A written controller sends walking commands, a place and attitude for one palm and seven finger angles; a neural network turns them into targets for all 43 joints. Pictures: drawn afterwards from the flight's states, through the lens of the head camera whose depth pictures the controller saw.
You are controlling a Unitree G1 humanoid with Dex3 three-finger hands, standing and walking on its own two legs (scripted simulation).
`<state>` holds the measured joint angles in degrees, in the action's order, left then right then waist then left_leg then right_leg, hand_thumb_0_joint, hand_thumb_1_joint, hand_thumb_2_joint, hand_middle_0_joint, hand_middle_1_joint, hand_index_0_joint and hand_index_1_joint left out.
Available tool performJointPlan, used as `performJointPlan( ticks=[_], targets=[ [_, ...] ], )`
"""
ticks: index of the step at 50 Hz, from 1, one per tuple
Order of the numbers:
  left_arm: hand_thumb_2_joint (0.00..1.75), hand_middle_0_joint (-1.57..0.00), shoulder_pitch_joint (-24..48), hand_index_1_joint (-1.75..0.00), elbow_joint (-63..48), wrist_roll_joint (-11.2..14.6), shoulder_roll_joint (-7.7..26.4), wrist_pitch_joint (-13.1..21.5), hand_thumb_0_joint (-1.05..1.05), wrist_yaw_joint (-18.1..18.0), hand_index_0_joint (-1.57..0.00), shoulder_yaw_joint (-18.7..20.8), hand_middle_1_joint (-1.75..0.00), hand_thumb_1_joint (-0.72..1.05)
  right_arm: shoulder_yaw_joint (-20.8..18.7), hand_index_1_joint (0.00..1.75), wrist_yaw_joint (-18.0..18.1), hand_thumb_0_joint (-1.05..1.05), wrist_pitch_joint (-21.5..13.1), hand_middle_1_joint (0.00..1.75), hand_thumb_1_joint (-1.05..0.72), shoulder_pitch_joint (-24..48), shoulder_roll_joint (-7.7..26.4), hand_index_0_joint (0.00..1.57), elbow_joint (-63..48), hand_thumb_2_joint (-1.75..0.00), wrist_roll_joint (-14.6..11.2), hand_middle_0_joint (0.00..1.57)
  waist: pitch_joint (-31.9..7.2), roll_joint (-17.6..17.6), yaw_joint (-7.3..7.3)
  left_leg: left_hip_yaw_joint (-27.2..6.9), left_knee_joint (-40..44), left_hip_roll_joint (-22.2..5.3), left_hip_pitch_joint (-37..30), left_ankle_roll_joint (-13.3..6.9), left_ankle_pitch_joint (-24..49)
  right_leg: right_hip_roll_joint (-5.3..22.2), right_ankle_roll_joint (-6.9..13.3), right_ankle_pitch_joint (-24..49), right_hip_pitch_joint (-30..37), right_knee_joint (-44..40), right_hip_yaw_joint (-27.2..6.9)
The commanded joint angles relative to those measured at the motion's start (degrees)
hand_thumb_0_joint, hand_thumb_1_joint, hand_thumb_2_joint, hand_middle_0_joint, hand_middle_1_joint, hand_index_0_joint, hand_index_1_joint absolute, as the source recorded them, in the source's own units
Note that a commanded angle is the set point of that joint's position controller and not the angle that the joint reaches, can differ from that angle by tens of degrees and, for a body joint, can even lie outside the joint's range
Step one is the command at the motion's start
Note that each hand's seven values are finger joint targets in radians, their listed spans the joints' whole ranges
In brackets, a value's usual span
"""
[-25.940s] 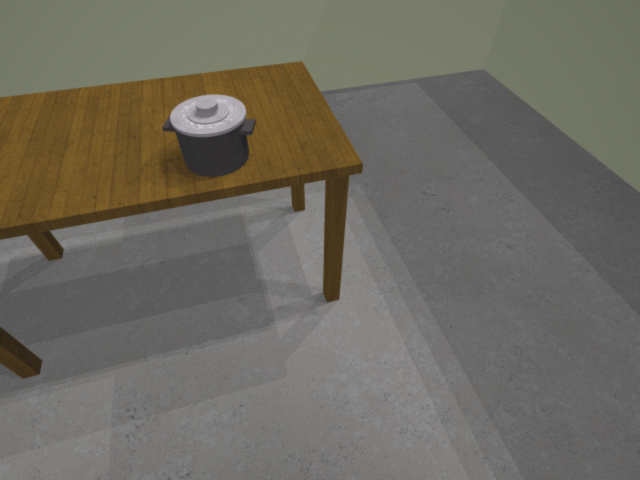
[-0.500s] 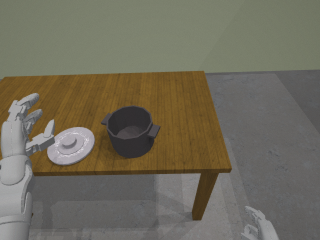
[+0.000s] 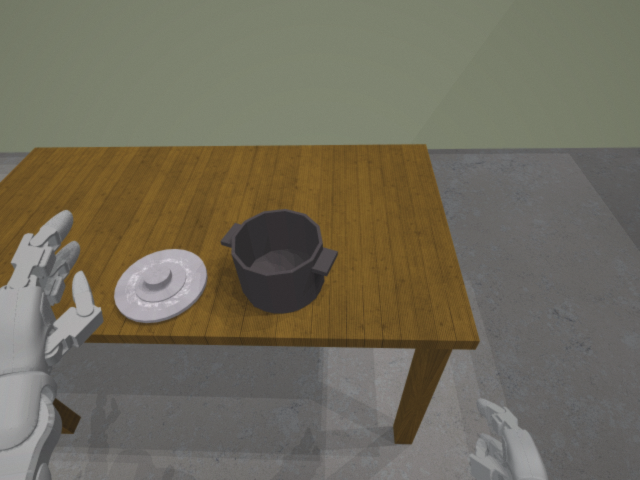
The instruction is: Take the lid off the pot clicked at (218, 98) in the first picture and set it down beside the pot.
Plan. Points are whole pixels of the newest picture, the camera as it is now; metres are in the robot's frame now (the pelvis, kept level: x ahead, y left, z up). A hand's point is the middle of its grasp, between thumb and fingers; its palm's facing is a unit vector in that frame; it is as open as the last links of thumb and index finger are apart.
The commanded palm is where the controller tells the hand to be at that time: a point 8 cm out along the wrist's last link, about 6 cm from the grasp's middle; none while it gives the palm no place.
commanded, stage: draw the hand back to the body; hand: left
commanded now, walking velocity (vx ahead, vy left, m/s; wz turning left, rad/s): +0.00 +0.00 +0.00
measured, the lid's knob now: (158, 276) +0.46 +0.37 -0.09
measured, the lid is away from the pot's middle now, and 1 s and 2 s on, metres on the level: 0.24 0.24 0.24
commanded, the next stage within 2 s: step back with the hand held close in 0.48 s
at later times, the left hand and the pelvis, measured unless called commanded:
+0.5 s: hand (52, 378) +0.16 +0.26 +0.15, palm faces +0.38 -0.85 -0.37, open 7.4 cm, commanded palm +0.12 +0.30 +0.17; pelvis -0.01 +0.02 +0.00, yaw +1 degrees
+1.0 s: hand (30, 398) +0.15 +0.28 +0.14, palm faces +0.21 -0.83 -0.51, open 7.4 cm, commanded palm +0.09 +0.33 +0.17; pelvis -0.04 +0.05 -0.01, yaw +0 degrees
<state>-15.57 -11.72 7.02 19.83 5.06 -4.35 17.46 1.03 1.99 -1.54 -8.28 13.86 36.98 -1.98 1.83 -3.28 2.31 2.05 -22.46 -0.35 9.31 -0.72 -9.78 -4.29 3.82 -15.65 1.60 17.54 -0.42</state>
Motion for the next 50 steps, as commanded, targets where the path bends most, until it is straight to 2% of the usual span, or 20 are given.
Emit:
performJointPlan(
  ticks=[1,12,14,16,19,24,29,30,31,32,33,34,35,37,38,39,42,43,44,50],
  targets=[
    [0.9,-0.2,2.7,-0.3,-15.3,-0.1,12.1,4.6,0.0,-0.9,-0.2,6.5,-0.3,0.9,-2.6,0.3,0.6,0.0,-3.4,0.3,-0.9,8.1,6.1,0.2,-9.6,-0.9,0.1,0.2,-7.6,1.3,0.3,-1.1,-0.5,-0.3,-13.0,-2.7,10.7,2.8,-2.9,20.4,-10.4,-3.3,0.0],
    [0.9,-0.2,-9.0,-0.3,-25.0,-0.3,10.3,5.6,0.0,-1.0,-0.2,5.3,-0.3,0.9,-2.4,0.3,0.5,0.0,-4.5,0.3,-0.9,7.9,5.6,0.2,-10.6,-0.9,0.5,0.2,-5.9,0.2,0.48,-2.1,-0.7,-0.9,-12.2,-2.3,8.2,2.8,-2.4,14.8,-12.4,-3.9,0.7],
    [0.9,-0.2,-11.0,-0.3,-27.5,-0.5,10.3,5.8,0.0,-1.2,-0.2,5.1,-0.3,0.9,-2.4,0.3,0.5,0.0,-4.8,0.3,-0.9,7.8,5.3,0.2,-10.8,-0.9,0.6,0.2,-5.2,-1.9,0.47,-2.3,-0.5,-0.9,-11.5,-2.1,6.9,2.8,-2.2,13.0,-12.7,-3.9,0.8],
    [0.9,-0.2,-15.2,-0.3,-26.1,-0.3,9.2,5.5,0.0,-1.1,-0.2,5.0,-0.3,0.9,-2.5,0.3,0.5,0.0,-4.7,0.3,-0.9,7.6,5.1,0.2,-10.7,-0.9,0.6,0.2,-4.6,0.7,0.59,-2.5,-0.7,-1.1,-10.7,-2.2,6.9,2.8,-2.3,13.1,-12.8,-3.9,0.9],
    [0.9,-0.2,-11.0,-0.3,-27.3,-0.5,10.1,5.6,0.0,-1.4,-0.2,5.1,-0.3,0.9,-2.5,0.3,0.9,0.0,-4.7,0.3,-0.9,7.8,5.4,0.2,-10.6,-0.9,0.7,0.2,-3.5,1.6,0.03,-2.7,-0.7,-1.1,-10.4,-2.2,4.6,2.8,-2.3,10.5,-14.2,-4.4,0.7],
    [0.9,-0.2,-12.3,-0.3,-29.6,-1.1,9.1,5.7,0.0,-1.6,-0.2,3.9,-0.3,0.9,-2.3,0.3,0.9,0.0,-5.2,0.3,-0.9,7.6,5.2,0.2,-10.6,-0.9,0.8,0.2,-5.1,-1.0,0.26,-3.2,-1.1,-1.0,-11.3,-2.1,6.1,2.9,-2.0,11.6,-13.5,-3.6,0.8],
    [0.9,-0.2,-12.7,-0.3,-29.3,-1.1,9.7,5.4,0.0,-1.8,-0.2,4.8,-0.3,0.9,-2.2,0.3,0.8,0.0,-5.0,0.3,-0.9,7.7,5.2,0.2,-10.7,-0.9,0.8,0.2,-4.5,0.0,0.56,-3.5,-0.7,-1.1,-10.1,-2.0,5.4,2.8,-1.9,10.9,-13.1,-3.4,1.0],
    [0.9,-0.2,-1.6,-0.3,-38.9,-1.3,21.5,8.1,0.0,-2.5,-0.2,16.4,-0.3,0.9,-2.0,0.3,1.0,0.0,-3.6,0.3,-0.9,6.6,5.9,0.2,-13.2,-0.9,0.2,0.2,-0.2,-0.8,0.26,-4.8,-3.5,-2.4,-6.3,-3.5,0.7,6.7,-3.0,15.7,-17.4,-4.3,-6.9],
    [0.9,-0.2,-7.3,-0.3,-31.6,-1.4,15.8,8.7,0.0,-1.8,-0.2,12.5,-0.3,0.9,-1.3,0.3,1.3,0.0,-2.8,0.3,-0.9,5.8,4.0,0.2,-10.2,-0.9,1.1,0.2,1.4,2.8,-0.92,-5.3,-5.8,-2.0,-3.9,-3.7,-0.4,8.3,-2.2,17.2,-18.2,-3.9,-6.8],
    [0.9,-0.2,-12.6,-0.3,-27.5,-1.7,11.7,7.9,0.0,-1.1,-0.2,9.6,-0.3,0.9,-2.0,0.3,1.2,0.0,-2.4,0.3,-0.9,4.7,4.3,0.2,-10.5,-0.9,0.8,0.2,0.0,5.0,-1.45,-5.6,-7.0,-2.3,-4.3,-3.5,0.3,9.5,-2.3,18.9,-18.6,-2.6,-8.0],
    [0.9,-0.2,-13.3,-0.3,-28.0,-1.3,11.5,8.1,0.0,-0.8,-0.2,9.1,-0.3,0.9,-2.3,0.3,0.9,0.0,-2.2,0.3,-0.9,4.1,4.6,0.2,-11.1,-0.9,0.6,0.2,-1.6,4.4,-1.35,-5.6,-6.8,-2.3,-4.5,-3.4,1.6,10.1,-2.3,20.4,-18.6,-1.0,-7.2],
    [0.9,-0.2,-16.9,-0.3,-26.2,-2.0,8.6,8.1,0.0,-0.2,-0.2,7.2,-0.3,0.9,-2.4,0.3,0.9,0.0,-1.8,0.3,-0.9,3.5,4.8,0.2,-11.3,-0.9,0.9,0.2,-3.2,3.4,-1.8,-5.1,-6.5,-2.7,-5.1,-3.8,3.6,9.0,-2.7,20.8,-18.1,1.1,-5.5],
    [0.9,-0.2,-18.4,-0.3,-26.4,-2.0,8.0,7.5,0.0,0.1,-0.2,6.4,-0.3,0.9,-2.8,0.3,1.0,0.0,-1.5,0.3,-0.9,3.9,5.3,0.2,-12.8,-0.9,0.6,0.2,-4.2,0.6,-1.7,-4.9,-5.8,-3.5,-5.6,-4.0,5.9,8.6,-3.8,20.2,-18.3,2.6,-4.8],
    [0.9,-0.2,-19.7,-0.3,-29.0,-2.2,8.8,7.2,0.0,0.1,-0.2,6.8,-0.3,0.9,-3.2,0.3,1.1,0.0,-0.8,0.3,-0.9,3.6,5.8,0.2,-14.2,-0.9,0.5,0.2,-6.5,0.0,-1.38,-6.0,-5.1,-4.8,-4.6,-4.3,9.9,7.4,-4.5,18.0,-17.3,5.1,-2.7],
    [0.9,-0.2,-19.3,-0.3,-29.9,-1.0,12.4,7.5,0.0,-0.7,-0.2,9.3,-0.3,0.9,-3.7,0.3,1.1,0.0,-0.7,0.3,-0.9,2.4,5.9,0.2,-14.0,-0.9,0.2,0.2,-7.3,-0.6,-0.72,-8.1,-4.1,-5.4,-3.0,-4.3,12.6,7.8,-3.8,16.0,-17.0,6.9,-1.9],
    [0.9,-0.2,-23.2,-0.3,-29.7,-2.2,10.0,7.2,0.0,-0.5,-0.2,8.1,-0.3,0.9,-3.2,0.3,1.0,0.0,-0.2,0.3,-0.9,3.3,5.1,0.2,-14.5,-0.9,0.5,0.2,-8.1,0.4,-0.8,-7.4,-4.6,-6.0,-3.7,-4.5,13.2,6.5,-3.9,14.2,-17.3,6.9,-1.7],
    [0.9,-0.2,-23.3,-0.3,-36.0,-2.3,12.6,7.1,0.0,-1.0,-0.2,9.9,-0.3,0.9,-3.3,0.3,1.3,0.0,0.3,0.3,-0.9,3.5,5.3,0.2,-15.9,-0.9,0.4,0.2,-8.4,0.8,-1.22,-8.5,-5.3,-6.8,-0.3,-4.3,12.5,6.4,-3.5,12.0,-16.8,7.2,-2.0],
    [0.9,-0.2,-22.7,-0.3,-38.1,-1.6,15.7,7.4,0.0,-1.8,-0.2,12.1,-0.3,0.9,-3.9,0.3,1.4,0.0,0.3,0.3,-0.9,2.9,5.6,0.2,-15.8,-0.9,0.2,0.2,-9.3,0.0,-1.01,-9.8,-4.8,-7.1,1.2,-4.2,12.8,7.1,-3.2,11.1,-16.3,8.5,-2.0],
    [0.9,-0.2,-25.4,-0.3,-37.5,-2.1,13.7,7.4,0.0,-1.9,-0.2,11.4,-0.3,0.9,-3.6,0.3,1.4,0.0,0.3,0.3,-0.9,2.8,5.0,0.2,-15.6,-0.9,0.4,0.2,-9.7,-1.0,-1.0,-9.6,-4.9,-7.5,1.0,-4.1,12.6,6.4,-3.0,9.3,-16.4,8.8,-1.6],
    [0.9,-0.2,-26.5,-0.3,-38.3,-2.1,13.5,7.8,0.0,-2.9,-0.2,12.0,-0.3,0.9,-4.6,0.3,1.7,0.0,-1.1,0.3,-0.9,1.6,5.7,0.2,-16.0,-0.9,0.5,0.2,-9.0,-4.1,-1.72,-11.9,-1.6,-9.3,4.0,-3.9,3.1,4.9,-3.2,-2.7,-18.4,10.6,-0.4]
  ],
)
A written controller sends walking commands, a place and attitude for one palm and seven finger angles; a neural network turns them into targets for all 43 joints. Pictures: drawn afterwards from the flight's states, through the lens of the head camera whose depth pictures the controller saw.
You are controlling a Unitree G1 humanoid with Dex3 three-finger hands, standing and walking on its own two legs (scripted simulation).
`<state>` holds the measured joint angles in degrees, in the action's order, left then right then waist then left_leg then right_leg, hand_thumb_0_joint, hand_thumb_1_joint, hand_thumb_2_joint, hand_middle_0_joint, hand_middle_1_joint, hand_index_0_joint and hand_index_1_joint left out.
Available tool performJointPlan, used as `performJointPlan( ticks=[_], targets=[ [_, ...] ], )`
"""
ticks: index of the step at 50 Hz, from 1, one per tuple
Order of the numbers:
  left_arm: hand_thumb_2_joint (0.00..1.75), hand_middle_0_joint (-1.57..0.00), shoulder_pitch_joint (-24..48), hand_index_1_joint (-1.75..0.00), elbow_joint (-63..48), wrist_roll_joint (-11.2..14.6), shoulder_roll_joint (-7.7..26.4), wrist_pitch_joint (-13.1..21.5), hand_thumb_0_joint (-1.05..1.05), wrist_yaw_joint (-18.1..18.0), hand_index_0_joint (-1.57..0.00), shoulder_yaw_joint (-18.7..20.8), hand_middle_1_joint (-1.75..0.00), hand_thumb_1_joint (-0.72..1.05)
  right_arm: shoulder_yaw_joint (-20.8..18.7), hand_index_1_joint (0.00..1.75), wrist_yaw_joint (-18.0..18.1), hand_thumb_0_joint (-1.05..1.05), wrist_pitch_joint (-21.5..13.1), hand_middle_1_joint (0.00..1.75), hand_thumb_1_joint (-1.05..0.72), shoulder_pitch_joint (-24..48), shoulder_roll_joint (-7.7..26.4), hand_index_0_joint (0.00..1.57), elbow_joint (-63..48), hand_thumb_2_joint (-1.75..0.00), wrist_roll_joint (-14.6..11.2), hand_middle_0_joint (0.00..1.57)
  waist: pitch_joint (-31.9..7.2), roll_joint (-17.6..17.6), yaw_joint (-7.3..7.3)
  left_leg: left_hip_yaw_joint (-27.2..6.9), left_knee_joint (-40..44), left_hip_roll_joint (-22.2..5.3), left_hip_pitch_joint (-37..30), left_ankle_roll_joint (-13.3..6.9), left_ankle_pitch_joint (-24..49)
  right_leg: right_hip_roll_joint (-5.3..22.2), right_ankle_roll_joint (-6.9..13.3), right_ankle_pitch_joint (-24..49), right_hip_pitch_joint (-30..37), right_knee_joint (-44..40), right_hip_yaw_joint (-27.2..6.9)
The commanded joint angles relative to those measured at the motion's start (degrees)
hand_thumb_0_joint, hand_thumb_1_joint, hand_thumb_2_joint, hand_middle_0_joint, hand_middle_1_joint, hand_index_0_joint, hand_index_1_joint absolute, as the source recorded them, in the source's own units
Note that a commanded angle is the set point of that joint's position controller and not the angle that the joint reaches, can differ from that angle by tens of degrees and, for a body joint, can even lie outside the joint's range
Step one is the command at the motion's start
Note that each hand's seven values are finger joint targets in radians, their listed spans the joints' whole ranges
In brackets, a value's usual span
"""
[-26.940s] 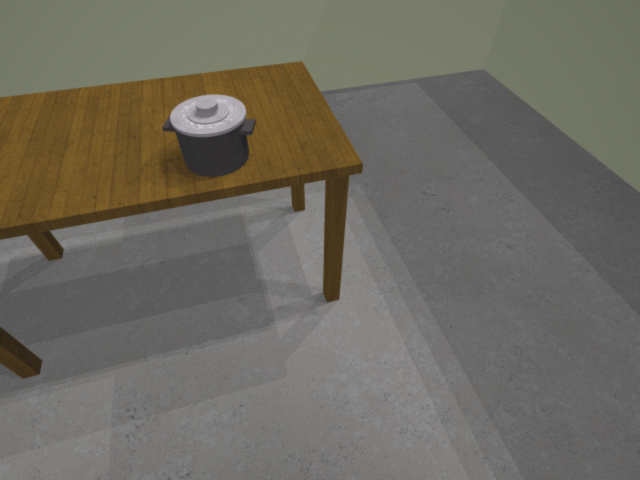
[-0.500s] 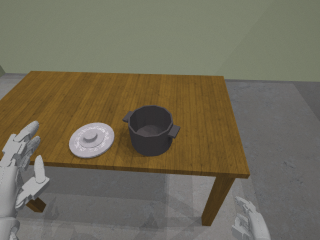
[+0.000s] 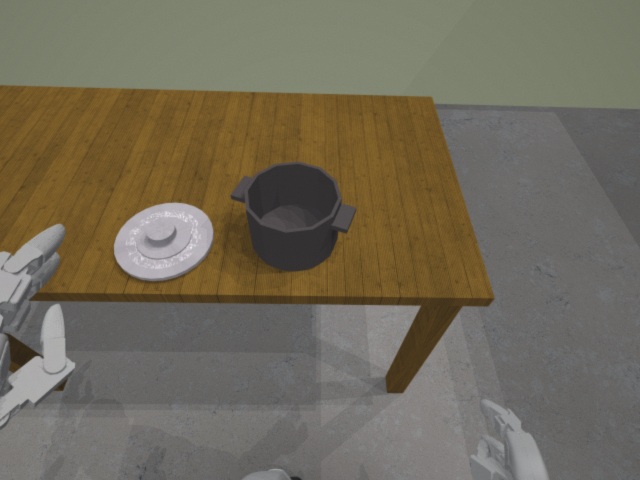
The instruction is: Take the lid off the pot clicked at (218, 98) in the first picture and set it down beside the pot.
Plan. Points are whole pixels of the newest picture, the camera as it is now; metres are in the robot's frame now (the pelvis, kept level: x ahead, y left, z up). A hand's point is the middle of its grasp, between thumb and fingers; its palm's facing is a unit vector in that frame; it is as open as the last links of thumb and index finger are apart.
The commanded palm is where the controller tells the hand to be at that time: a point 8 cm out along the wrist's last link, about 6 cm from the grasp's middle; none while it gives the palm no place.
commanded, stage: step back with the hand held close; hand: left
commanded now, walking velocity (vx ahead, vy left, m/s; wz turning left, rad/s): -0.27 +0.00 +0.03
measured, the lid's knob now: (161, 231) +0.50 +0.32 -0.08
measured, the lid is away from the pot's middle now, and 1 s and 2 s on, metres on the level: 0.24 0.24 0.24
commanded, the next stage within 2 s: stop stepping back and stand still in 0.92 s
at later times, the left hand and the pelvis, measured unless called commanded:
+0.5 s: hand out of the picture +0.14 +0.27 +0.16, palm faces +0.31 -0.83 -0.46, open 7.4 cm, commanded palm +0.08 +0.31 +0.18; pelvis -0.06 +0.03 -0.01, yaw -1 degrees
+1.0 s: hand out of the picture +0.06 +0.29 +0.17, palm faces +0.22 -0.89 -0.41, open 7.4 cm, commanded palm none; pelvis -0.16 +0.07 -0.01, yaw -5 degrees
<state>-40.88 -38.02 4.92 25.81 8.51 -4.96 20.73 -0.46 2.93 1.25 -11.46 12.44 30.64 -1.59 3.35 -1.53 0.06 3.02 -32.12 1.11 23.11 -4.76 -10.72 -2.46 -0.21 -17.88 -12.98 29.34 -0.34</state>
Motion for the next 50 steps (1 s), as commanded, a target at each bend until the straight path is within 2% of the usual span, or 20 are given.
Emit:
performJointPlan(
  ticks=[1,5,8,14,17,20,23,28,31,33,34,35,37,38,39,40,41,43,45,50],
  targets=[
    [0.9,-0.2,-1.3,-0.3,-11.7,-0.2,7.6,4.4,0.0,-2.4,-0.2,9.0,-0.3,0.9,-3.2,0.3,0.8,0.0,-4.2,0.3,-0.9,4.6,7.1,0.2,-9.5,-0.9,0.1,0.2,-10.2,-6.2,0.5,-13.5,9.4,-11.2,-8.7,0.0,0.2,2.6,0.7,-2.5,-4.0,-0.5,-0.3],
    [0.9,-0.2,-0.9,-0.3,-11.1,-0.6,6.9,4.4,0.0,-2.8,-0.2,8.9,-0.3,0.9,-3.3,0.3,0.9,0.0,-5.5,0.3,-0.9,4.1,7.4,0.2,-9.6,-0.9,0.2,0.2,-8.4,-5.3,0.27,-14.3,11.8,-11.5,-2.1,-0.3,-14.0,2.3,0.6,-3.4,-1.9,0.5,-0.1],
    [0.9,-0.2,-0.2,-0.3,-11.5,-0.9,7.9,4.7,0.0,-3.0,-0.2,9.5,-0.3,0.9,-3.5,0.3,0.9,0.0,-5.9,0.3,-0.9,3.6,7.5,0.2,-9.5,-0.9,-0.1,0.2,-7.9,0.0,-0.22,-13.2,8.6,-9.4,0.3,0.4,-20.7,4.0,1.6,-1.2,-2.7,-1.7,-1.7],
    [0.9,-0.2,1.8,-0.3,-13.3,-0.4,6.5,6.3,0.0,-3.4,-0.2,7.8,-0.3,0.9,-3.2,0.3,0.9,0.0,-5.7,0.3,-0.9,2.5,6.0,0.2,-8.2,-0.9,-0.1,0.2,-8.8,2.9,-1.85,-10.1,-5.1,-5.4,-4.4,2.0,-9.5,11.4,5.5,12.4,-9.0,-3.2,-8.3],
    [0.9,-0.2,3.1,-0.3,-15.0,-0.7,7.3,7.2,0.0,-3.5,-0.2,8.5,-0.3,0.9,-3.1,0.3,1.0,0.0,-5.8,0.3,-0.9,4.0,6.5,0.2,-9.3,-0.9,-0.4,0.2,-6.9,-2.5,-1.32,-12.9,0.9,-8.1,-3.1,1.3,-12.5,7.3,3.5,4.7,-10.4,0.1,-3.5],
    [0.9,-0.2,2.5,-0.3,-16.0,-1.7,7.9,7.2,0.0,-3.8,-0.2,10.3,-0.3,0.9,-3.2,0.3,0.8,0.0,-6.8,0.3,-0.9,4.5,6.8,0.2,-9.8,-0.9,0.8,0.2,-6.5,-14.5,-0.47,-22.1,19.5,-15.7,5.4,-0.8,-26.5,-1.0,0.0,-10.3,-4.9,15.1,1.4],
    [0.9,-0.2,2.9,-0.3,-15.1,-0.5,8.1,7.2,0.0,-4.0,-0.2,10.6,-0.3,0.9,-3.6,0.3,0.1,0.0,-8.4,0.3,-0.9,2.1,5.9,0.2,-8.0,-0.9,1.4,0.2,-10.0,-9.0,0.11,-19.6,18.0,-16.6,-1.3,-1.2,-12.5,-0.7,0.1,-12.9,-7.0,17.7,-0.6],
    [0.9,-0.2,1.5,-0.3,-14.4,-0.8,8.6,7.2,0.0,-3.3,-0.2,9.1,-0.3,0.9,-3.4,0.3,-0.6,0.0,-8.8,0.3,-0.9,2.2,6.7,0.2,-8.3,-0.9,2.0,0.2,-12.0,-6.7,0.7,-14.4,16.7,-14.6,-1.0,2.2,-16.0,0.0,1.4,-5.9,1.3,3.0,1.6],
    [0.9,-0.2,3.5,-0.3,-14.5,-0.9,9.5,8.5,0.0,-2.7,-0.2,9.0,-0.3,0.9,-3.1,0.3,-0.7,0.0,-7.7,0.3,-0.9,2.6,6.8,0.2,-8.0,-0.9,1.7,0.2,-11.0,-1.3,-0.17,-9.4,3.9,-9.3,-1.4,4.4,-19.9,5.2,4.5,1.5,0.1,-8.2,0.6],
    [0.9,-0.2,4.1,-0.3,-15.4,-0.6,10.2,9.2,0.0,-2.5,-0.2,9.0,-0.3,0.9,-4.2,0.3,-0.3,0.0,-7.5,0.3,-0.9,2.4,7.0,0.2,-7.9,-0.9,0.5,0.2,-9.8,10.0,-1.22,-6.5,-16.8,-1.8,-7.3,5.8,-20.4,15.0,10.0,-1.8,-14.8,-10.5,-7.3],
    [0.9,-0.2,3.2,-0.3,-13.9,-0.6,8.2,8.8,0.0,-2.6,-0.2,7.5,-0.3,0.9,-4.2,0.3,-0.3,0.0,-6.7,0.3,-0.9,1.9,6.0,0.2,-7.4,-0.9,0.4,0.2,-10.2,11.6,-2.22,-6.6,-24.9,-0.6,-8.9,5.7,-15.4,19.1,11.2,8.1,-17.7,-9.2,-9.3],
    [0.9,-0.2,4.2,-0.3,-14.8,-1.3,9.2,8.4,0.0,-2.6,-0.2,8.0,-0.3,0.9,-3.7,0.3,-0.6,0.0,-5.3,0.3,-0.9,3.2,4.8,0.2,-7.1,-0.9,0.2,0.2,-12.7,10.7,-2.66,-7.7,-29.9,-0.9,-7.0,5.6,-14.7,20.0,11.4,21.3,-15.1,-3.5,-6.3],
    [0.9,-0.2,8.0,-0.3,-15.5,-1.5,9.1,8.8,0.0,-3.3,-0.2,8.7,-0.3,0.9,-2.7,0.3,-0.3,0.0,-4.3,0.3,-0.9,5.3,4.3,0.2,-7.6,-0.9,-0.3,0.2,-6.9,5.5,-3.23,-11.1,-13.3,-3.0,-1.6,4.1,-14.0,18.1,6.9,29.7,-13.0,4.2,-4.4],
    [0.9,-0.2,8.6,-0.3,-15.9,-1.9,9.9,9.0,0.0,-3.8,-0.2,10.2,-0.3,0.9,-2.7,0.3,0.0,0.0,-4.3,0.3,-0.9,7.0,5.1,0.2,-7.6,-0.9,-0.3,0.2,-5.1,-2.0,-2.19,-13.2,-0.6,-5.1,-0.7,2.7,-9.6,11.7,4.0,19.8,-13.4,10.1,-0.4],
    [0.9,-0.2,7.8,-0.3,-15.6,-1.7,10.0,9.5,0.0,-4.2,-0.2,11.0,-0.3,0.9,-3.1,0.3,0.2,0.0,-5.2,0.3,-0.9,7.4,5.6,0.2,-7.6,-0.9,0.1,0.2,-5.2,-13.2,-1.36,-19.0,8.7,-11.2,0.1,0.1,2.0,3.3,1.4,0.4,-14.1,18.9,2.4],
    [0.9,-0.2,7.5,-0.3,-15.5,-1.0,11.6,9.8,0.0,-4.2,-0.2,11.6,-0.3,0.9,-3.7,0.3,0.0,0.0,-7.1,0.3,-0.9,5.5,5.6,0.2,-6.7,-0.9,0.6,0.2,-8.1,-16.2,-1.32,-24.9,14.3,-16.6,-0.1,-1.8,3.6,-1.5,0.8,-15.8,-13.6,27.6,-0.6],
    [0.9,-0.2,7.0,-0.3,-15.8,-0.6,11.0,10.1,0.0,-3.8,-0.2,11.3,-0.3,0.9,-3.7,0.3,-0.8,0.0,-8.4,0.3,-0.9,2.9,5.2,0.2,-5.8,-0.9,0.7,0.2,-9.8,-12.8,-2.01,-25.0,18.8,-18.2,3.5,-0.2,-12.3,-2.3,1.1,-16.6,-10.2,35.8,-4.2],
    [0.9,-0.2,7.3,-0.3,-18.1,0.0,11.5,9.5,0.0,-4.3,-0.2,12.9,-0.3,0.9,-4.0,0.3,-1.5,0.0,-8.5,0.3,-0.9,3.8,5.8,0.2,-5.9,-0.9,1.6,0.2,-11.7,-12.1,-1.03,-26.3,17.5,-17.5,6.5,-0.9,-14.5,-1.9,0.3,-13.4,-10.5,39.4,-6.3],
    [0.9,-0.2,5.1,-0.3,-18.5,-0.4,9.5,9.0,0.0,-4.1,-0.2,11.3,-0.3,0.9,-4.0,0.3,-2.2,0.0,-8.9,0.3,-0.9,2.5,5.7,0.2,-5.1,-0.9,1.2,0.2,-12.4,-7.2,-0.41,-22.2,18.2,-15.6,3.9,-0.3,-16.8,-2.2,0.3,-9.5,-9.7,33.8,-3.5],
    [0.9,-0.2,1.8,-0.3,-19.9,0.0,8.8,8.3,0.0,-2.6,-0.2,9.2,-0.3,0.9,-3.0,0.3,-2.6,0.0,-9.4,0.3,-0.9,2.1,5.7,0.2,-5.4,-0.9,2.2,0.2,-14.3,-12.4,0.54,-17.0,23.9,-12.7,0.6,5.0,-21.1,-5.3,2.6,-11.1,1.4,11.7,3.7]
  ],
)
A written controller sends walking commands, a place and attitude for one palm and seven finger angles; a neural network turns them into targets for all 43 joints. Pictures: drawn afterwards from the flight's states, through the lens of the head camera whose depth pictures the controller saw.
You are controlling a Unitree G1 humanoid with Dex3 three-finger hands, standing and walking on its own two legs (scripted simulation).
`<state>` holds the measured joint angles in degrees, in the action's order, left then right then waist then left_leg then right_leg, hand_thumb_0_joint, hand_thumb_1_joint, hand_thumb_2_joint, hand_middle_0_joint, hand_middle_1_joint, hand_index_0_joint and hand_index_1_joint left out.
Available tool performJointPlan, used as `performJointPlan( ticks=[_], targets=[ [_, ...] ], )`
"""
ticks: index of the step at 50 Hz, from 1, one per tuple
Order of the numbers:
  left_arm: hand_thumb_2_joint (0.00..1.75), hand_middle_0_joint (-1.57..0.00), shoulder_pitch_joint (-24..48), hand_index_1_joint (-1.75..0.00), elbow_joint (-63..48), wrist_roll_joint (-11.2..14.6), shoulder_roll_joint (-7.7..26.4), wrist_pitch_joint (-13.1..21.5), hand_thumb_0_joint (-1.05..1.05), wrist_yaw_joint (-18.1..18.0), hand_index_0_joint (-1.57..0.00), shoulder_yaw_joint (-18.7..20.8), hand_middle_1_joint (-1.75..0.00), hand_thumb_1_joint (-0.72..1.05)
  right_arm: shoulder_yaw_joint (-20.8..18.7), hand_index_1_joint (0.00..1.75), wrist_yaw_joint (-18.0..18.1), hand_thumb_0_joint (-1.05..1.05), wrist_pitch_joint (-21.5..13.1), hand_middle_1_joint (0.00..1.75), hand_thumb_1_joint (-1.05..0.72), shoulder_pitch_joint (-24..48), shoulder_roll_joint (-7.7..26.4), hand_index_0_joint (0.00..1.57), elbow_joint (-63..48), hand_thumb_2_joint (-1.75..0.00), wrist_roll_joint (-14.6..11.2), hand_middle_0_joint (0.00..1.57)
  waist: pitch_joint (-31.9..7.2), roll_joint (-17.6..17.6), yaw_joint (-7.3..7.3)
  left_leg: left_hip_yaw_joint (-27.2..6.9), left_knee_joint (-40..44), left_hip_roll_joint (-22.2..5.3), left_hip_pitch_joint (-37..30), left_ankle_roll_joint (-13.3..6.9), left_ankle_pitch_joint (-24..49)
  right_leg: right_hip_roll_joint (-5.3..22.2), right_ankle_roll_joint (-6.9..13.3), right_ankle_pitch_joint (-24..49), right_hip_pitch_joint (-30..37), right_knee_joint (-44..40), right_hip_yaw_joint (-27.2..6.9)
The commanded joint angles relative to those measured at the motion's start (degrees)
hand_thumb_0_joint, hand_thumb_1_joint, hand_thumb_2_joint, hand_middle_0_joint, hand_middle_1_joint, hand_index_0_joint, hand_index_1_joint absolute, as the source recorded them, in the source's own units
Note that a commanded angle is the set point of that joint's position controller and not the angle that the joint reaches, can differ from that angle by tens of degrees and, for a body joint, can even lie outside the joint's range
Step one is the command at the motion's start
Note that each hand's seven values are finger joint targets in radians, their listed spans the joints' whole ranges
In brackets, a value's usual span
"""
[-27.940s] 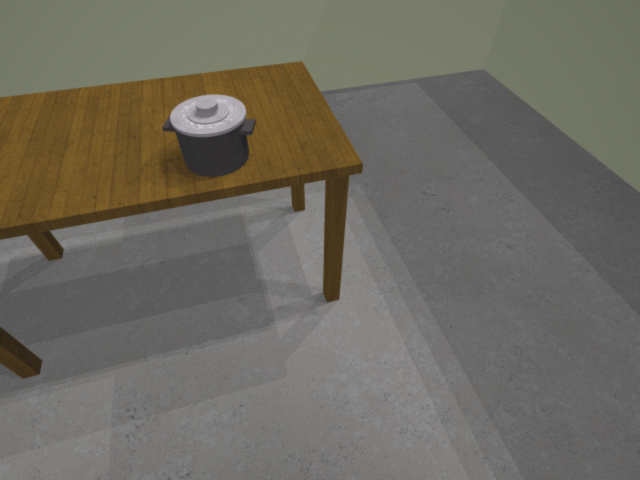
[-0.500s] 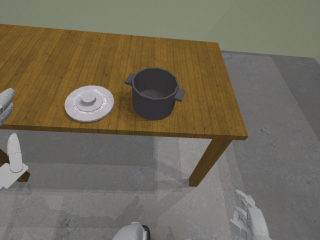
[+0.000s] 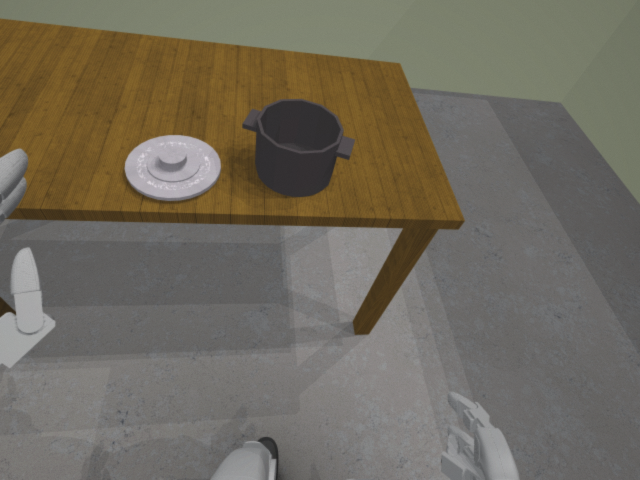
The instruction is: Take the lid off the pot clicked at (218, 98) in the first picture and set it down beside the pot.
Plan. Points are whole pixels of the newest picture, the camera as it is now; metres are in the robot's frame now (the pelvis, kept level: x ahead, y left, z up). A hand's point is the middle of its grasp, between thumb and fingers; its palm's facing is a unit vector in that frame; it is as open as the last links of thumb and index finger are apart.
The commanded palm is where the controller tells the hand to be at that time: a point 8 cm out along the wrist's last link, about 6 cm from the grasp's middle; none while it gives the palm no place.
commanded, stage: stop stepping back and stand still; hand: left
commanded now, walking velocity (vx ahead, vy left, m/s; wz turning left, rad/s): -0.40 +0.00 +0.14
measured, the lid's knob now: (172, 157) +0.64 +0.30 -0.06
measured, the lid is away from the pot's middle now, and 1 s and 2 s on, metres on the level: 0.24 0.24 0.24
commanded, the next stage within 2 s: let the arm hang, fingers relaxed in 1.94 s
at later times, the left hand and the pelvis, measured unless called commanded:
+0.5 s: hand out of the picture +0.05 +0.30 +0.18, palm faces +0.23 -0.89 -0.40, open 7.5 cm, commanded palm +0.01 +0.34 +0.20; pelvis -0.13 +0.07 +0.02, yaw -2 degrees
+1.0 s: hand out of the picture +0.04 +0.36 -0.06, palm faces +0.08 -0.97 -0.25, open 7.4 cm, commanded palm none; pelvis -0.18 +0.14 +0.01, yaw +5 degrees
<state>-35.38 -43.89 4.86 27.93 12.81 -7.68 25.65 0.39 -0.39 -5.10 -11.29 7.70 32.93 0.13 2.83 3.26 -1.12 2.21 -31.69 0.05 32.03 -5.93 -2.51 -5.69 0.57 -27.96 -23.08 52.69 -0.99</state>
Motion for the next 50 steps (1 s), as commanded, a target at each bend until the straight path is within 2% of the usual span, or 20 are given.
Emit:
performJointPlan(
  ticks=[1,2,3,5,7,12,14,16,19,24,26,27,29,31,36,38,40,41,45,50],
  targets=[
    [0.9,-0.2,6.7,-0.3,40.8,-7.5,-7.4,-10.4,0.0,5.8,-0.2,-15.4,-0.3,0.9,-8.7,0.3,1.0,0.0,-1.2,0.3,-0.9,-0.6,22.0,0.2,5.1,-0.9,1.4,0.2,-6.3,-12.3,-10.46,-21.2,1.2,-7.8,-10.4,4.6,-6.1,5.8,1.1,-0.1,4.0,-9.8,-1.4],
    [0.9,-0.2,11.6,-0.3,-25.6,1.8,7.7,-0.2,0.0,2.6,-0.2,3.0,-0.3,0.9,-5.4,0.3,0.2,0.0,-2.4,0.3,-0.9,7.4,8.4,0.2,-11.0,-0.9,-1.2,0.2,-19.9,-8.7,4.47,-11.3,12.0,-7.6,-20.8,7.6,-21.8,-0.3,2.0,-1.0,9.9,-22.6,2.8],
    [0.9,-0.2,0.8,-0.3,-19.2,0.0,17.4,3.1,0.0,0.8,-0.2,10.3,-0.3,0.9,-3.8,0.3,1.9,0.0,-3.2,0.3,-0.9,1.7,11.5,0.2,-9.9,-0.9,-0.1,0.2,-15.9,-4.0,2.17,-12.0,9.3,-4.3,-13.9,8.4,-30.9,-0.8,5.0,0.1,12.2,-30.8,5.3],
    [0.9,-0.2,-8.6,-0.3,-15.8,0.9,11.5,2.9,0.0,1.0,-0.2,7.8,-0.3,0.9,-2.7,0.3,1.9,0.0,-0.6,0.3,-0.9,0.6,8.9,0.2,-9.7,-0.9,-0.1,0.2,-15.0,-4.8,1.29,-0.1,-16.0,2.1,-17.0,9.4,-24.9,11.1,8.4,13.9,6.5,-35.5,0.1],
    [0.9,-0.2,-3.2,-0.3,-13.1,0.5,7.3,1.2,0.0,1.5,-0.2,4.1,-0.3,0.9,-4.8,0.3,2.1,0.0,1.4,0.3,-0.9,2.5,9.6,0.2,-10.2,-0.9,-2.5,0.2,-8.3,10.5,-0.13,-8.4,-45.8,2.4,-12.3,7.4,-22.4,24.2,14.5,12.6,-7.7,-36.3,-13.3],
    [0.9,-0.2,5.0,-0.3,-6.2,-2.3,7.1,0.0,0.0,-0.9,-0.2,4.3,-0.3,0.9,-2.0,0.3,3.5,0.0,2.7,0.3,-0.9,3.9,10.2,0.2,-9.6,-0.9,-2.5,0.2,3.4,-11.9,-1.15,-8.2,-4.3,-3.0,-9.5,3.0,-18.4,14.3,5.3,20.7,-2.8,-17.4,-0.9],
    [0.9,-0.2,7.1,-0.3,-8.6,-2.1,8.2,2.6,0.0,-0.8,-0.2,5.1,-0.3,0.9,-3.2,0.3,3.4,0.0,-0.4,0.3,-0.9,4.0,12.0,0.2,-11.2,-0.9,-1.8,0.2,0.5,-27.3,0.04,-24.5,14.2,-11.2,-15.8,0.0,-19.7,2.0,0.2,-1.1,-8.0,0.5,3.6],
    [0.9,-0.2,5.2,-0.3,-8.0,-1.3,9.5,2.0,0.0,0.6,-0.2,5.5,-0.3,0.9,-2.9,0.3,2.1,0.0,-2.4,0.3,-0.9,3.3,10.1,0.2,-9.9,-0.9,-0.9,0.2,-3.9,-19.9,-0.35,-37.3,22.3,-14.1,-8.5,0.6,-38.4,0.9,-0.1,-1.0,-6.5,12.9,-3.0],
    [0.9,-0.2,-2.4,-0.3,-12.8,-0.7,6.3,1.2,0.0,1.1,-0.2,3.0,-0.3,0.9,-2.8,0.3,0.1,0.0,-2.6,0.3,-0.9,3.6,8.9,0.2,-9.5,-0.9,-1.4,0.2,-8.2,-11.4,1.69,-23.7,22.9,-11.0,-7.1,4.4,-36.2,0.7,0.7,2.9,1.8,6.9,1.0],
    [0.9,-0.2,-7.9,-0.3,-9.3,-1.1,5.2,-1.5,0.0,0.5,-0.2,1.4,-0.3,0.9,-1.5,0.3,1.5,0.0,-1.6,0.3,-0.9,4.8,8.6,0.2,-9.3,-0.9,-0.5,0.2,-6.3,-16.9,2.06,-12.7,21.7,-8.1,-2.1,8.1,-33.6,-2.2,3.0,-0.7,19.1,-20.8,8.4],
    [0.9,-0.2,-3.9,-0.3,-7.4,-2.0,6.3,-2.3,0.0,0.7,-0.2,2.0,-0.3,0.9,-1.9,0.3,2.7,0.0,-0.5,0.3,-0.9,4.3,8.5,0.2,-8.9,-0.9,-0.5,0.2,-7.5,-4.0,2.73,-3.7,0.0,-3.1,-0.1,9.2,-28.3,1.9,5.7,4.3,24.6,-34.3,5.0],
    [0.9,-0.2,-0.7,-0.3,-7.7,-2.5,6.6,-2.1,0.0,1.0,-0.2,2.0,-0.3,0.9,-2.9,0.3,3.2,0.0,0.2,0.3,-0.9,3.0,8.6,0.2,-8.2,-0.9,-1.1,0.2,-7.4,9.6,1.81,3.7,-29.4,1.9,-1.0,7.5,-24.6,13.8,11.1,11.3,17.6,-39.4,-5.9],
    [0.9,-0.2,6.5,-0.3,-9.2,-1.7,9.4,-2.8,0.0,-0.5,-0.2,5.0,-0.3,0.9,-1.7,0.3,3.4,0.0,0.7,0.3,-0.9,3.9,8.2,0.2,-9.9,-0.9,-0.7,0.2,-5.4,2.7,-0.4,-2.0,-52.3,-0.3,5.0,5.6,-22.8,24.0,16.0,19.4,6.7,-38.1,-13.8],
    [0.9,-0.2,6.7,-0.3,-2.0,-1.5,5.6,-2.5,0.0,0.4,-0.2,1.9,-0.3,0.9,-3.9,0.3,3.9,0.0,0.8,0.3,-0.9,4.5,10.0,0.2,-8.7,-0.9,-1.7,0.2,0.2,5.8,-0.52,-7.3,-44.2,-5.3,6.9,4.8,-22.5,24.4,14.7,-8.3,1.0,-41.2,-20.4],
    [0.9,-0.2,3.8,-0.3,-8.9,-2.1,4.3,-0.9,0.0,-0.9,-0.2,-0.6,-0.3,0.9,-1.4,0.3,5.3,0.0,-1.5,0.3,-0.9,4.7,7.7,0.2,-8.4,-0.9,-1.4,0.2,-5.1,-7.2,-0.28,4.4,-4.7,-2.6,-15.5,3.7,-21.1,16.5,9.5,-6.8,1.2,-28.6,-4.5],
    [0.9,-0.2,-0.6,-0.3,-12.9,-0.8,4.2,0.1,0.0,-1.6,-0.2,0.2,-0.3,0.9,-2.4,0.3,5.6,0.0,-3.2,0.3,-0.9,3.2,10.9,0.2,-10.4,-0.9,-1.2,0.2,-5.2,-21.9,-0.25,-14.9,16.2,-13.2,-27.7,-0.3,-23.2,5.2,2.4,-2.5,-7.2,-3.5,6.5],
    [0.9,-0.2,0.9,-0.3,-12.7,-1.0,7.5,1.9,0.0,-0.6,-0.2,3.0,-0.3,0.9,-2.7,0.3,4.5,0.0,-4.5,0.3,-0.9,3.3,10.1,0.2,-8.4,-0.9,-0.5,0.2,-0.4,-14.4,-0.86,-32.3,21.2,-22.0,-21.4,-5.6,-25.6,4.8,0.4,-0.8,-16.1,10.4,-1.5],
    [0.9,-0.2,20.4,-0.3,37.1,-10.0,-12.7,-9.1,0.0,5.9,-0.2,-18.8,-0.3,0.9,-6.8,0.3,0.3,0.0,-4.6,0.3,-0.9,-5.4,18.5,0.2,6.2,-0.9,1.2,0.2,2.7,-16.1,-9.76,-32.5,10.9,-21.6,-17.6,-5.3,-1.3,9.8,0.1,-0.8,-26.3,17.8,-2.8],
    [0.9,-0.2,22.5,-0.3,53.5,-7.5,-8.8,-14.1,0.0,9.0,-0.2,-21.1,-0.3,0.9,-6.2,0.3,1.4,0.0,2.1,0.3,-0.9,-7.5,16.6,0.2,2.5,-0.9,1.5,0.2,-8.0,1.5,-3.62,-24.3,11.1,-16.9,-15.7,-5.3,-13.9,8.8,-2.7,6.0,-18.5,21.8,-5.9],
    [0.9,-0.2,27.9,-0.3,71.3,-7.0,-7.1,-16.1,0.0,10.3,-0.2,-22.5,-0.3,0.9,-6.0,0.3,1.4,0.0,3.4,0.3,-0.9,-4.1,17.8,0.2,6.8,-0.9,1.9,0.2,-2.7,-10.8,-0.38,-18.9,20.1,-13.9,-7.1,-3.7,-29.5,8.2,-3.9,10.7,-13.3,16.1,-3.3]
  ],
)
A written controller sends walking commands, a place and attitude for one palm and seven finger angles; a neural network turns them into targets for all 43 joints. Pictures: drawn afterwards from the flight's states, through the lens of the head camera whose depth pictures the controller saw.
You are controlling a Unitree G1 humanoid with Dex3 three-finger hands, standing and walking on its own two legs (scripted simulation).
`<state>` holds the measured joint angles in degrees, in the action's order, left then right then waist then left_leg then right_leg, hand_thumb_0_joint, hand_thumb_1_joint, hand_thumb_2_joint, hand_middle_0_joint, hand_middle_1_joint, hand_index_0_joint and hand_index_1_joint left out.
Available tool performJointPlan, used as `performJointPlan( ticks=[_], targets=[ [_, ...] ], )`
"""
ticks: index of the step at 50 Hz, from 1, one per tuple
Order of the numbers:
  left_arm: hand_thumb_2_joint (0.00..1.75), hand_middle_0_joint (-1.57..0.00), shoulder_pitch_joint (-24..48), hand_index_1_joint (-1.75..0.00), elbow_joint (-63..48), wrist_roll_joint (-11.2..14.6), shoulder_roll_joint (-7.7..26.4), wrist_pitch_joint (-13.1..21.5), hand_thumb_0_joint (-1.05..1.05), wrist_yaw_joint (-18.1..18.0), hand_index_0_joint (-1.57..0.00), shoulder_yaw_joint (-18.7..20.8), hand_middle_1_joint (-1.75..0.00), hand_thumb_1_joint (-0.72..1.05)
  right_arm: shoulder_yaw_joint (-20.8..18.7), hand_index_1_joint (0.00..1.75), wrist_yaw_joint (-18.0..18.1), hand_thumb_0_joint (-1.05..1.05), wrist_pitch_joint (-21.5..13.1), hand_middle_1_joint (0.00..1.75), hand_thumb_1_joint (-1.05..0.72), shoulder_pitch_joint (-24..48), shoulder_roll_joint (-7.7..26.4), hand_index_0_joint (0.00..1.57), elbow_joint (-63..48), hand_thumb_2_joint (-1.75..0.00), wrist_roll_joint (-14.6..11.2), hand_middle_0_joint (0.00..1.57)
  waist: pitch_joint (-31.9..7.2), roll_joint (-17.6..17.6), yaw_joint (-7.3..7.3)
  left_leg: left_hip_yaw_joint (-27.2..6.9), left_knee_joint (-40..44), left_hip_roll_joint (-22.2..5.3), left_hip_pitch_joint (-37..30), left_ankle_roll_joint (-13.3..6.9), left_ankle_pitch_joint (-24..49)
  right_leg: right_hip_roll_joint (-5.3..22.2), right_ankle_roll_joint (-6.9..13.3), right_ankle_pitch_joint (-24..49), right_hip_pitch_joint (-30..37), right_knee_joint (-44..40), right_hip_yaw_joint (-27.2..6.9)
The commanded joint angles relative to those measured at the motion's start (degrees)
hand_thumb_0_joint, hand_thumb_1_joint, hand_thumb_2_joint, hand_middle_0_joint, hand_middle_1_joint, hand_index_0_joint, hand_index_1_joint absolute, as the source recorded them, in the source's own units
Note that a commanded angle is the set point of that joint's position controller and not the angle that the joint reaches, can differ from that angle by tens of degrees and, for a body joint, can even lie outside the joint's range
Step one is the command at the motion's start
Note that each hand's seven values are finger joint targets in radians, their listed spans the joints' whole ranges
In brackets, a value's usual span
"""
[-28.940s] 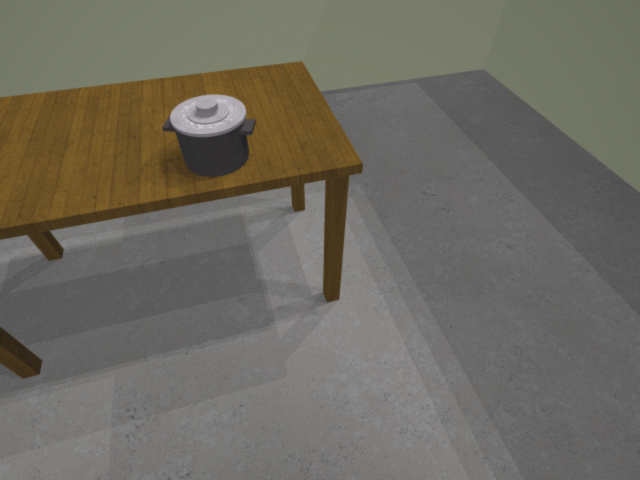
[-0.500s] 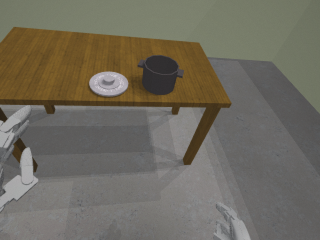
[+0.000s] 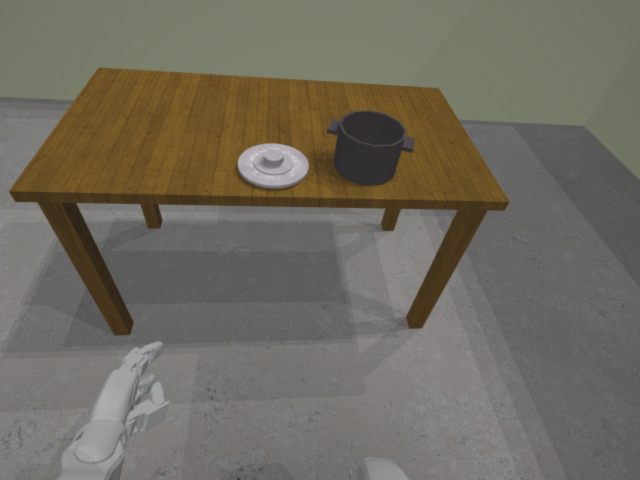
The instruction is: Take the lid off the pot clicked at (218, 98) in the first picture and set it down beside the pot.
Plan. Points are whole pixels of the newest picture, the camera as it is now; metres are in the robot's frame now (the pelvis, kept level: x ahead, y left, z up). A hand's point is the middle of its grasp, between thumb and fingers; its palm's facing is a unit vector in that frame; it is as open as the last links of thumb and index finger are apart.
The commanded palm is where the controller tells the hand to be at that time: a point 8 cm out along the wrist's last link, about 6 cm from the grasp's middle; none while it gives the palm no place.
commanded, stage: stop stepping back and stand still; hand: left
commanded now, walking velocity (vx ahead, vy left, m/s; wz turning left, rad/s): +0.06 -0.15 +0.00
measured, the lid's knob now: (273, 157) +0.83 +0.09 -0.08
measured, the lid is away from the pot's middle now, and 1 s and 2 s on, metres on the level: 0.24 0.24 0.24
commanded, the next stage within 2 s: let the arm hang, fingers relaxed in 0.94 s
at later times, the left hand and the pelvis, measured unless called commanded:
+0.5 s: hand out of the picture +0.10 +0.17 -0.18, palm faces -0.03 -0.98 -0.19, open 7.4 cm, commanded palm none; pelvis +0.07 -0.02 +0.01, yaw +1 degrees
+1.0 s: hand (207, 445) +0.22 +0.15 -0.16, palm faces -0.01 -0.96 -0.27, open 7.4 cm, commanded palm none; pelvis +0.10 -0.04 +0.00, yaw +0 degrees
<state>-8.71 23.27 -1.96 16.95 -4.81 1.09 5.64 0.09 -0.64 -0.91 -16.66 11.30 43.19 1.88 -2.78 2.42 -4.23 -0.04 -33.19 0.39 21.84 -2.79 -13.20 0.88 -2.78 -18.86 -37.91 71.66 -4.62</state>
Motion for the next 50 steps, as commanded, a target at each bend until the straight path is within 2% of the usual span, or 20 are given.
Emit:
performJointPlan(
  ticks=[1,5,7,9,10,12,13,15,16,17,18,22,25,28,29,31,33,36,44,50],
  targets=[
    [0.9,-0.2,2.2,-0.3,6.8,0.0,4.0,1.6,0.0,1.6,-0.2,-2.9,-0.3,0.9,-5.9,0.3,1.8,0.0,-0.7,0.3,-0.9,0.4,14.7,0.2,-2.4,-0.9,0.2,0.2,2.9,-11.2,2.39,-15.6,21.6,-14.3,2.0,-6.5,-19.3,2.0,-0.4,0.0,3.2,-8.7,1.5],
    [0.9,-0.2,-1.7,-0.3,16.9,1.0,2.9,2.8,0.0,1.1,-0.2,-3.7,-0.3,0.9,-6.2,0.3,1.5,0.0,0.5,0.3,-0.9,-0.4,15.2,0.2,0.9,-0.9,0.4,0.2,1.3,-15.3,2.77,-11.7,19.7,-12.6,4.9,-4.4,-20.3,-1.0,0.8,-4.1,23.7,-33.6,6.0],
    [0.9,-0.2,-8.1,-0.3,23.0,1.2,3.3,3.7,0.0,0.2,-0.2,-3.6,-0.3,0.9,-5.7,0.3,1.3,0.0,1.2,0.3,-0.9,-3.1,11.9,0.2,3.7,-0.9,0.0,0.2,0.2,-8.1,3.62,-5.9,10.2,-6.5,5.4,-1.2,-16.6,-2.6,2.8,-1.0,34.2,-46.8,5.4],
    [0.9,-0.2,-9.6,-0.3,25.3,0.5,5.8,4.3,0.0,-1.8,-0.2,-2.5,-0.3,0.9,-4.6,0.3,1.4,0.0,1.9,0.3,-0.9,-4.1,4.6,0.2,4.1,-0.9,-0.7,0.2,4.9,2.4,3.0,2.0,-7.8,1.7,10.6,1.7,-14.6,10.8,10.9,-14.5,29.5,-57.7,-15.9],
    [0.9,-0.2,-8.0,-0.3,25.3,0.4,8.1,4.4,0.0,-2.1,-0.2,-2.5,-0.3,0.9,-4.7,0.3,1.1,0.0,2.0,0.3,-0.9,-3.8,4.7,0.2,3.7,-0.9,-0.5,0.2,4.8,-0.8,2.18,4.1,-17.1,2.7,8.1,2.5,-13.0,14.3,13.3,-14.3,25.8,-60.5,-18.3],
    [0.9,-0.2,-3.9,-0.3,27.1,0.7,4.2,5.3,0.0,-2.8,-0.2,-2.4,-0.3,0.9,-5.4,0.3,1.0,0.0,1.9,0.3,-0.9,-4.8,6.2,0.2,5.9,-0.9,-0.7,0.2,4.2,9.3,1.21,-1.3,-23.1,-1.7,10.3,1.6,-14.3,12.1,14.2,-9.1,26.3,-59.6,-17.6],
    [0.9,-0.2,-2.0,-0.3,28.0,0.6,3.0,5.1,0.0,-3.3,-0.2,-2.5,-0.3,0.9,-5.6,0.3,1.1,0.0,1.8,0.3,-0.9,-6.5,6.5,0.2,6.5,-0.9,-0.8,0.2,3.2,15.0,-0.12,-1.7,-21.8,-2.8,7.7,1.1,-13.8,11.3,13.6,-3.7,26.0,-57.7,-13.0],
    [0.9,-0.2,-0.6,-0.3,29.1,0.7,1.6,4.7,0.0,-3.5,-0.2,-2.8,-0.3,0.9,-4.5,0.3,1.3,0.0,1.0,0.3,-0.9,-8.6,5.1,0.2,9.0,-0.9,-1.0,0.2,4.1,4.4,-1.61,-1.6,-1.2,-3.6,-5.1,1.0,-9.5,9.8,10.9,5.1,21.8,-50.0,-7.3],
    [0.9,-0.2,-2.1,-0.3,29.7,1.2,0.7,4.5,0.0,-3.1,-0.2,-2.9,-0.3,0.9,-4.2,0.3,1.4,0.0,0.5,0.3,-0.9,-11.6,5.5,0.2,10.8,-0.9,-0.8,0.2,2.6,-7.0,-1.46,-6.6,9.8,-5.5,-13.2,-0.2,-0.6,4.1,7.3,4.5,18.5,-40.3,-2.3],
    [0.9,-0.2,-5.5,-0.3,30.1,1.8,-1.1,4.3,0.0,-2.3,-0.2,-3.4,-0.3,0.9,-4.7,0.3,2.1,0.0,0.3,0.3,-0.9,-12.2,9.5,0.2,11.0,-0.9,-0.2,0.2,1.8,-19.7,0.2,-21.0,14.8,-15.3,-19.1,-4.9,4.6,-1.2,3.2,-2.7,11.7,-30.6,4.3],
    [0.9,-0.2,-4.0,-0.3,29.7,1.7,-0.7,4.5,0.0,-1.9,-0.2,-4.0,-0.3,0.9,-5.2,0.3,2.8,0.0,0.7,0.3,-0.9,-12.7,11.2,0.2,10.2,-0.9,0.0,0.2,3.5,-17.5,-0.32,-27.8,17.9,-20.0,-19.0,-9.2,6.7,-1.9,2.5,-13.9,8.2,-26.6,4.6],
    [0.9,-0.2,1.2,-0.3,32.5,2.6,-1.8,4.8,0.0,-2.1,-0.2,-4.9,-0.3,0.9,-3.5,0.3,3.7,0.0,-0.3,0.3,-0.9,-10.1,6.4,0.2,13.0,-0.9,-0.5,0.2,1.3,-9.0,1.1,-14.7,10.1,-14.9,-22.7,-8.7,45.2,1.0,1.9,-8.5,14.1,-30.6,2.6],
    [0.9,-0.2,-1.9,-0.3,34.5,2.5,-1.5,5.1,0.0,-2.3,-0.2,-4.6,-0.3,0.9,-3.5,0.3,3.5,0.0,0.1,0.3,-0.9,-5.9,5.3,0.2,13.7,-0.9,-1.5,0.2,0.2,-5.8,3.42,-8.1,8.2,-9.7,-15.9,-3.2,33.7,0.0,2.1,8.1,29.6,-47.5,3.8],
    [0.9,-0.2,-2.3,-0.3,35.1,2.1,1.0,5.3,0.0,-3.4,-0.2,-4.1,-0.3,0.9,-3.4,0.3,2.7,0.0,0.6,0.3,-0.9,-3.3,2.4,0.2,14.1,-0.9,-1.8,0.2,5.0,-5.5,3.48,-5.3,10.9,-4.4,-9.4,0.5,11.8,6.3,5.2,22.0,32.2,-48.7,-2.4],
    [0.9,-0.2,-1.7,-0.3,35.1,2.0,1.2,5.1,0.0,-3.6,-0.2,-3.9,-0.3,0.9,-3.6,0.3,2.7,0.0,0.8,0.3,-0.9,-2.6,1.6,0.2,14.6,-0.9,-1.7,0.2,6.0,-5.7,3.28,-5.6,11.1,-4.4,-10.3,0.7,14.8,6.6,5.4,24.8,30.7,-47.1,-2.1],
    [0.9,-0.2,-0.8,-0.3,34.5,2.0,0.4,5.1,0.0,-4.4,-0.2,-3.4,-0.3,0.9,-4.4,0.3,3.2,0.0,1.3,0.3,-0.9,-2.9,2.7,0.2,15.3,-0.9,-1.8,0.2,2.1,2.8,2.73,-4.4,7.8,-5.7,-14.2,1.2,24.9,6.1,5.4,35.4,32.1,-44.6,-1.5],
    [0.9,-0.2,-0.3,-0.3,33.3,1.8,1.0,5.0,0.0,-5.0,-0.2,-3.0,-0.3,0.9,-4.9,0.3,3.3,0.0,1.5,0.3,-0.9,-3.1,3.2,0.2,15.5,-0.9,-2.0,0.2,-0.4,0.4,2.61,-3.4,6.5,-5.9,-16.1,1.7,31.8,6.6,5.3,40.8,32.9,-42.7,-1.3],
    [0.9,-0.2,0.2,-0.3,31.7,1.8,2.1,4.6,0.0,-5.1,-0.2,-2.0,-0.3,0.9,-5.6,0.3,3.5,0.0,2.2,0.3,-0.9,-2.3,4.3,0.2,14.1,-0.9,-1.7,0.2,-2.5,-2.8,2.87,-2.7,3.7,-6.3,-17.4,1.9,36.5,7.0,5.8,42.5,33.0,-40.8,-1.7],
    [0.9,-0.2,2.4,-0.3,29.2,1.3,3.2,4.0,0.0,-4.9,-0.2,-1.7,-0.3,0.9,-5.7,0.3,2.7,0.0,3.0,0.3,-0.9,0.1,5.0,0.2,11.0,-0.9,-1.5,0.2,-1.7,0.4,2.47,-2.0,1.9,-4.6,-14.6,2.2,19.3,8.9,7.6,37.9,31.4,-44.2,-5.7],
    [0.9,-0.2,2.8,-0.3,29.5,1.6,1.6,4.0,0.0,-4.4,-0.2,-2.7,-0.3,0.9,-4.8,0.3,2.8,0.0,2.0,0.3,-0.9,0.9,5.8,0.2,11.5,-0.9,-1.2,0.2,0.2,-4.9,2.7,-4.9,9.0,-7.8,-17.6,0.4,24.3,4.1,4.2,25.4,28.8,-44.9,-1.9]
  ],
)
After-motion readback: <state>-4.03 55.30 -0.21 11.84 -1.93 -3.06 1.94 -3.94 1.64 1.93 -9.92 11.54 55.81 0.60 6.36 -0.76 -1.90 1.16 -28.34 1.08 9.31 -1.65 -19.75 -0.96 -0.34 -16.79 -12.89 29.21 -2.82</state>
